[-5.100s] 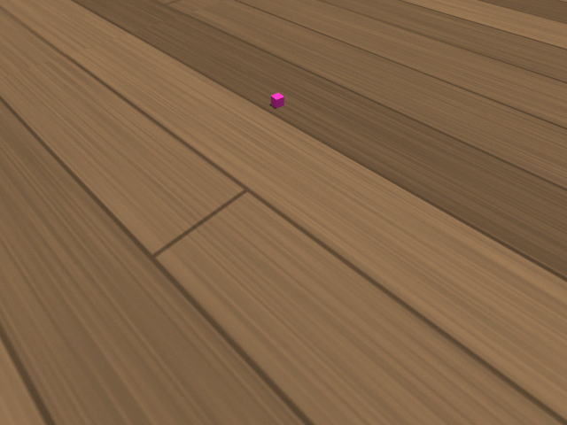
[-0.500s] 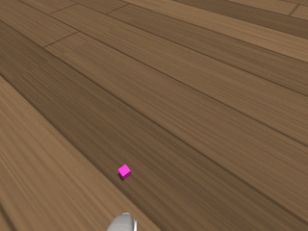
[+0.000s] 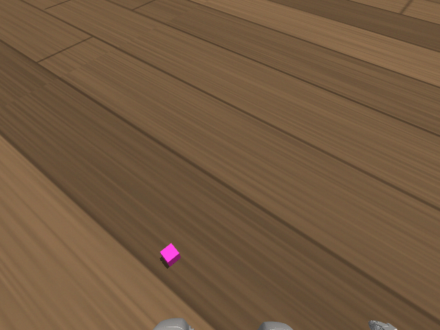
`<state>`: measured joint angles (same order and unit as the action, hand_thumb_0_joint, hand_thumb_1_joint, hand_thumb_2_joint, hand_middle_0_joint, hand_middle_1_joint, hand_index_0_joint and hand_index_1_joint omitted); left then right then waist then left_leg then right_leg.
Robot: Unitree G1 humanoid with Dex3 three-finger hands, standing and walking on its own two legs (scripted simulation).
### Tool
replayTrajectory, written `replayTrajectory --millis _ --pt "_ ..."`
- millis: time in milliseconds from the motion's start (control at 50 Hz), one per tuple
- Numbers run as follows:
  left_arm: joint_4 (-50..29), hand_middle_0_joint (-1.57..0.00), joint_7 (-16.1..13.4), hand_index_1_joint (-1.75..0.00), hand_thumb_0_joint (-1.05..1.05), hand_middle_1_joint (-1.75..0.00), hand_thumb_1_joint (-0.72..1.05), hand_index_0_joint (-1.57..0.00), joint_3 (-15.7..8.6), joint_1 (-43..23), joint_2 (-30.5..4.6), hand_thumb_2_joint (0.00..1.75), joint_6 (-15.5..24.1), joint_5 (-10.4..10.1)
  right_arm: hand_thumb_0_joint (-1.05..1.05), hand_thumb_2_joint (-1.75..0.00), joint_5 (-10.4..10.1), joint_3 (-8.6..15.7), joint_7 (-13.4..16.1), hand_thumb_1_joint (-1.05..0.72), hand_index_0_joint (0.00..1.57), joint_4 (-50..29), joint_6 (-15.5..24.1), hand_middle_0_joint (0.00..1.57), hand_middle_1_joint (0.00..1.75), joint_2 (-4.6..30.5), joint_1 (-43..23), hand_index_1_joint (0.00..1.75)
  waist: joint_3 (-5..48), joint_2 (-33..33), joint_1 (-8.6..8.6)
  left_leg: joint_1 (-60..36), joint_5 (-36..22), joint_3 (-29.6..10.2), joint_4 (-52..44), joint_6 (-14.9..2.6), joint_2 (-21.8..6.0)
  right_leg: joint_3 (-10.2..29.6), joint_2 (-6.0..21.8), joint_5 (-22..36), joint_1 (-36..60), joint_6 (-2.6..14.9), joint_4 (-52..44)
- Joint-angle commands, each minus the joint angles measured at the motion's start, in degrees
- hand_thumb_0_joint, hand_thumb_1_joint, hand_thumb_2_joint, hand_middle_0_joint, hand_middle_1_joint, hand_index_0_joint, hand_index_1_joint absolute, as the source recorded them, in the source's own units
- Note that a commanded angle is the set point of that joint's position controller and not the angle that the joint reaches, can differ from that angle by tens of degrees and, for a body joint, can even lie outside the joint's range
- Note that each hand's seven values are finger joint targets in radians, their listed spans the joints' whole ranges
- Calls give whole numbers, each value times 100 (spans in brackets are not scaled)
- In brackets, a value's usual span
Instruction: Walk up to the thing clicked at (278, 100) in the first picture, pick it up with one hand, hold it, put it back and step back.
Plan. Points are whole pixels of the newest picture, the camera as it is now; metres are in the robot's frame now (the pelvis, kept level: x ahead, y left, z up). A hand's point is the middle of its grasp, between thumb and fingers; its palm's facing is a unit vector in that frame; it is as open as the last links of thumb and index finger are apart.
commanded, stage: walk up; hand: left
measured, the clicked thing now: (170, 254) +0.48 +0.23 -0.73
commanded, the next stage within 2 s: stand in 1.12 s
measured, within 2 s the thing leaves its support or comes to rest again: neither
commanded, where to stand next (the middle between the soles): +0.08 -0.01 m, yaw +1 degrees
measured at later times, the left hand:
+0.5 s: hand out of the picture +0.13 +0.24 -0.13, palm faces -0.03 -0.95 -0.31, open 7.4 cm
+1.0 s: hand out of the picture +0.09 +0.25 -0.13, palm faces +0.01 -0.94 -0.34, open 7.4 cm
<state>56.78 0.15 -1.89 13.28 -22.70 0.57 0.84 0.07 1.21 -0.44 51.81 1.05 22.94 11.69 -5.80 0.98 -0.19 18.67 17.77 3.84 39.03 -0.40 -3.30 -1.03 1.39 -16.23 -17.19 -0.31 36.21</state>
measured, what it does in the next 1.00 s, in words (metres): stands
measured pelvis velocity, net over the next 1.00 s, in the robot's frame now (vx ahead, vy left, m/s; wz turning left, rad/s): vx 0.03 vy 0.00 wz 0.01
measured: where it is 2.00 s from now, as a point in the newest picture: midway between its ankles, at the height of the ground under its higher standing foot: outside the picture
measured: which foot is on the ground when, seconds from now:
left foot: down 0.00-1.00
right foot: down 0.00-1.00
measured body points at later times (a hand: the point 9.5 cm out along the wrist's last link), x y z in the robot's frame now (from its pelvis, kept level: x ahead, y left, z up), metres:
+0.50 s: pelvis +0.01 -0.01 +0.02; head +0.02 +0.00 +0.47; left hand +0.13 +0.29 -0.11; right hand +0.09 -0.32 -0.10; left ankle +0.04 +0.12 -0.72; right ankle +0.03 -0.13 -0.72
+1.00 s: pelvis +0.03 +0.00 +0.03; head +0.03 +0.00 +0.48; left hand +0.09 +0.30 -0.11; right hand +0.12 -0.30 -0.11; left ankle +0.04 +0.12 -0.72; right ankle +0.03 -0.13 -0.72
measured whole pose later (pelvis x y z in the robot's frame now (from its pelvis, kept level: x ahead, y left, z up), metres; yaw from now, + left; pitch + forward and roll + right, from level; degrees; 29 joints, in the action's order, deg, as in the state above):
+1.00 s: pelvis +0.03 +0.00 +0.03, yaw +1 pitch -2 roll +0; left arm 67.3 0.9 -0.2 5.6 -19.9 0.1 0.6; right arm 0.2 -0.3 -0.6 66.3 1.2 19.8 4.3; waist -1.9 0.6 0.5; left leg 7.5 9.6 2.3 19.1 0.3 -1.3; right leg -1.8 1.9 -9.8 -6.6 -1.3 18.3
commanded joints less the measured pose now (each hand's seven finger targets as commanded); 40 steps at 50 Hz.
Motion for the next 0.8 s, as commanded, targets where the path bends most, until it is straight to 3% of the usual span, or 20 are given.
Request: replayTrajectory --millis 0,20,40,60,80,100,140,220,340,540,700,780 --pt "-337 -20 -94 -30 0 -30 90 -20 -305 -329 -1641 90 242 2 0 -90 -80 195 112 -90 20 -258 48 20 30 831 -100 30 407 -1089 -32 158 851 -301 132 -91 184 2213 1728 585 9 1173 -1761" --pt "-436 -20 -63 -30 0 -30 90 -20 -269 -723 -1638 90 219 14 0 -90 -60 242 121 -90 20 -24 65 20 30 980 88 30 441 -1147 -165 -525 747 -382 17 -94 80 2077 1672 736 -422 1226 -1501" --pt "-408 -20 -47 -30 0 -30 90 -20 -194 -733 -1371 90 191 -23 0 -90 -50 235 107 -90 20 97 104 20 30 1005 110 30 419 -971 -215 -839 382 -469 -579 -128 32 1533 1325 804 -608 928 -1378" --pt "-389 -20 -45 -30 0 -30 90 -20 -141 -728 -1214 90 200 -46 0 -90 -81 251 85 -90 20 168 144 20 30 1092 -5 30 539 -856 -207 -981 -416 -527 -902 -165 -115 1021 1002 1082 -367 608 -1209" --pt "-338 -20 -43 -30 0 -30 90 -20 -109 -760 -1117 90 207 -64 0 -90 -81 264 71 -90 20 236 170 20 30 1137 -102 30 709 -913 -177 -1006 -972 -653 -986 -224 -226 790 790 1246 -161 392 -1081" --pt "-269 -20 -41 -30 0 -30 90 -20 -108 -710 -1085 90 208 -79 0 -90 -73 234 66 -90 20 255 180 20 30 1106 -200 30 890 -900 -93 -1076 -1268 -723 -1071 -260 -307 701 673 1272 71 318 -1038" --pt "-187 -20 -27 -30 0 -30 90 -20 -118 -655 -1146 90 195 -89 0 -90 -49 170 59 -90 20 311 181 20 30 1100 -378 30 950 -954 21 -1039 -1144 -688 -1086 -267 -298 805 680 852 172 300 -1271" --pt "-56 -20 -35 -30 0 -30 90 -20 -83 -983 -1091 90 153 -90 0 -90 -2 114 51 -90 20 627 157 20 30 1061 -533 30 662 -503 0 -934 -831 -667 -1532 -154 -283 819 732 386 207 313 -1498" --pt "231 -20 -10 -30 0 -30 90 -20 -60 -1108 -1010 90 122 -115 0 -90 22 41 49 -90 20 897 204 20 30 1003 -785 30 609 -131 96 -737 -962 -786 -2010 -126 -388 627 585 615 735 239 -1671" --pt "475 -20 32 -30 0 -30 90 -20 -39 -1252 -928 90 88 -73 0 -90 54 58 70 -90 20 1096 215 20 30 1033 -899 30 702 138 40 -768 -604 -821 -2402 -93 -442 510 551 713 1020 175 -1868" --pt "623 -20 19 -30 0 -30 90 -20 -32 -1217 -917 90 100 -74 0 -90 23 75 80 -90 20 1142 198 20 30 1024 -883 30 867 -76 4 -1158 -1322 -750 -2253 -87 -442 477 606 1102 1060 137 -1982" --pt "650 -20 12 -30 0 -30 90 -20 -26 -1208 -910 90 91 -70 0 -90 35 87 83 -90 20 1160 176 20 30 1030 -911 30 813 -140 3 -1163 -1283 -745 -2296 -90 -431 474 613 1154 1037 108 -2023"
